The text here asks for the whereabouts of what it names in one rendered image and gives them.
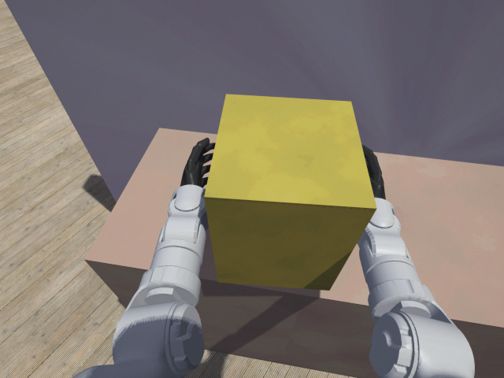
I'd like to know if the robot left upper arm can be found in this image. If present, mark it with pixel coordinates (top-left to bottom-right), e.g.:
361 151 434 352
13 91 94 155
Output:
72 300 205 378

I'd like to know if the right robot forearm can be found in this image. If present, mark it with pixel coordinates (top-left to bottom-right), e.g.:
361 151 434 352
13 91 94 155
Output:
357 198 475 378

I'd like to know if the robot right upper arm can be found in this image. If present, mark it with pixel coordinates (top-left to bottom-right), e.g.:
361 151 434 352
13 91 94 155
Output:
369 310 474 378

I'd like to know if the robot right hand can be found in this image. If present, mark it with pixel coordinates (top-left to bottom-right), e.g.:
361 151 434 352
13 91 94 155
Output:
362 145 386 200

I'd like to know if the left robot forearm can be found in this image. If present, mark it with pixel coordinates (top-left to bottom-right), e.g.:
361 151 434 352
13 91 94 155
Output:
113 184 209 362

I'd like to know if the carton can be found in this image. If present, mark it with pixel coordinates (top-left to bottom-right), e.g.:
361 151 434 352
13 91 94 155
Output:
204 94 377 291

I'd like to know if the pedestal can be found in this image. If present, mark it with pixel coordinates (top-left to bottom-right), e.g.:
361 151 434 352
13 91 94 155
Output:
84 128 504 378

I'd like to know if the robot left hand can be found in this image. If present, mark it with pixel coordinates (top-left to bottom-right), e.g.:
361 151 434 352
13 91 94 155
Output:
180 138 216 188

